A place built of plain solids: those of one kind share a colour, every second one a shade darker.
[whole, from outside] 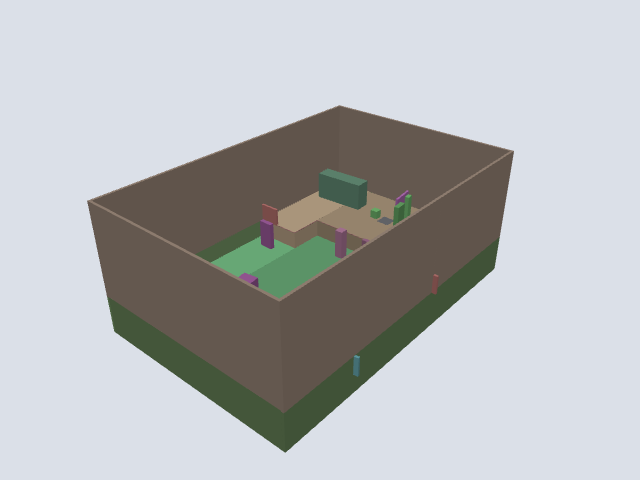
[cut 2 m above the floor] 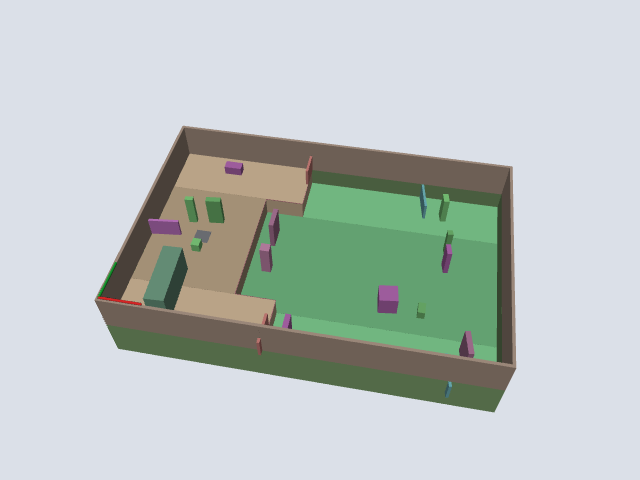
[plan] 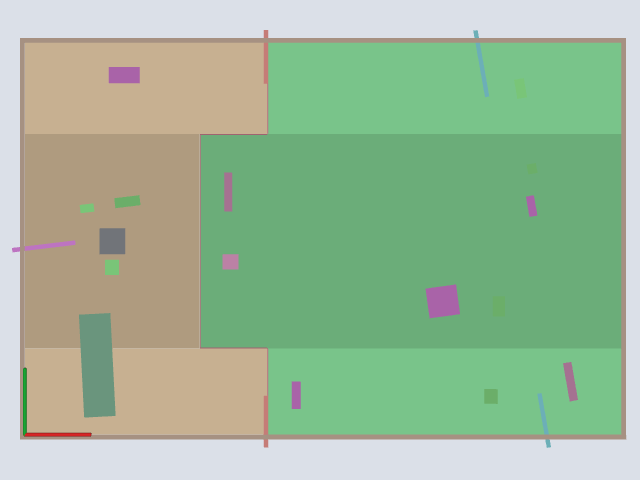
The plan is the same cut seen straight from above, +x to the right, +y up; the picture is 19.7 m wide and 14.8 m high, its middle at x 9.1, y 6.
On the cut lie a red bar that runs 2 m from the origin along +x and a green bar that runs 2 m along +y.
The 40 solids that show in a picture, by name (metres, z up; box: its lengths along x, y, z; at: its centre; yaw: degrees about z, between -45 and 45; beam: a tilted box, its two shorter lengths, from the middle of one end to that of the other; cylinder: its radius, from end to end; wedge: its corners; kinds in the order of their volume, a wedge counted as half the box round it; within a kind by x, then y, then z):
{
 "deck_1": {"box": [5.4, 6.61, 2.3], "at": [2.7, 5.96, -1.15]},
 "deck_2": {"box": [7.47, 2.66, 2.3], "at": [3.74, 1.33, -1.15]},
 "deck_3": {"box": [7.47, 2.81, 2.3], "at": [3.74, 10.68, -1.15]},
 "piece_1": {"box": [12.99, 6.61, 1.2], "at": [11.89, 5.96, -1.7]},
 "piece_2": {"box": [10.92, 2.66, 1.2], "at": [12.93, 1.33, -1.7]},
 "piece_3": {"box": [10.92, 2.81, 1.2], "at": [12.93, 10.68, -1.7]},
 "wall_1": {"box": [0.15, 12.38, 5.45], "at": [-0.07, 6.04, 2.67]},
 "wall_2": {"box": [7.62, 0.15, 5.45], "at": [3.66, -0.07, 2.67]},
 "wall_3": {"box": [7.62, 0.15, 5.45], "at": [3.66, 12.15, 2.67]},
 "wall_4": {"box": [11.07, 0.15, 5.45], "at": [13.01, -0.07, 2.67]},
 "wall_5": {"box": [11.07, 0.15, 5.45], "at": [13.01, 12.15, 2.67]},
 "wall_6": {"box": [0.15, 12.38, 5.45], "at": [18.46, 6.04, 2.67]},
 "wallfoot_1": {"box": [18.69, 0.15, 2.3], "at": [9.2, -0.07, -1.15]},
 "wallfoot_2": {"box": [18.69, 0.15, 2.3], "at": [9.2, 12.15, -1.15]},
 "wallfoot_3": {"box": [0.15, 12.08, 2.3], "at": [18.46, 6.04, -1.15]},
 "racking_1": {"box": [0.98, 3.18, 1.75], "at": [2.23, 2.14, 0.82], "yaw": 2.9},
 "crate_1": {"box": [0.96, 0.5, 0.56], "at": [3.06, 11.08, 0.23]},
 "crate_2": {"box": [0.28, 0.85, 1.72], "at": [8.37, 1.22, -0.29]},
 "crate_3": {"box": [0.95, 0.93, 1.15], "at": [12.89, 4.11, -0.57], "yaw": 7.8},
 "crate_4": {"box": [0.25, 0.64, 1.66], "at": [15.63, 7.04, -0.32], "yaw": 10.0},
 "pallet_1": {"box": [0.25, 1.2, 1.75], "at": [6.27, 7.48, -0.27]},
 "pallet_2": {"box": [0.5, 0.48, 1.81], "at": [6.34, 5.32, -0.24]},
 "pallet_3": {"box": [0.27, 1.2, 1.75], "at": [16.82, 1.63, -0.27], "yaw": 10.0},
 "carton_1": {"box": [0.43, 0.26, 1.79], "at": [1.92, 6.98, 0.85], "yaw": 6.8},
 "carton_2": {"box": [0.44, 0.47, 0.55], "at": [2.69, 5.16, 0.23]},
 "carton_3": {"box": [0.79, 0.31, 1.73], "at": [3.16, 7.18, 0.81], "yaw": 6.8},
 "carton_4": {"box": [0.42, 0.46, 0.78], "at": [14.37, 1.18, -0.76], "yaw": -0.5},
 "carton_5": {"box": [0.38, 0.62, 0.55], "at": [14.62, 3.95, -0.87]},
 "carton_6": {"box": [0.31, 0.6, 1.68], "at": [15.28, 10.67, -0.31], "yaw": 10.0},
 "carton_7": {"box": [0.29, 0.31, 1.65], "at": [15.64, 8.2, -0.32], "yaw": 10.0},
 "screen_like_1": {"box": [0.14, 2.09, 1.08], "at": [14.07, 11.44, -0.6], "yaw": 10.0},
 "screen_like_2": {"box": [0.14, 1.7, 1.08], "at": [16.01, 0.44, -0.6], "yaw": 10.0},
 "screen_live_1": {"box": [0.14, 1.6, 1.08], "at": [7.43, 0.4, 0.49]},
 "screen_live_2": {"box": [0.14, 1.66, 1.08], "at": [7.43, 11.65, 0.49]},
 "screen_like_deck_1": {"box": [1.96, 0.14, 1.08], "at": [0.58, 5.8, 0.49], "yaw": 6.8},
 "lipbar_live_1": {"box": [0.03, 6.61, 0.02], "at": [5.41, 5.96, -0.01]},
 "lipbar_live_2": {"box": [2.08, 0.03, 0.02], "at": [6.43, 2.67, -0.01]},
 "lipbar_live_3": {"box": [2.08, 0.03, 0.02], "at": [6.43, 9.26, -0.01]},
 "lipbar_live_4": {"box": [0.03, 2.66, 0.02], "at": [7.49, 1.33, -0.01]},
 "lipbar_live_5": {"box": [0.03, 2.81, 0.02], "at": [7.49, 10.68, -0.01]}
}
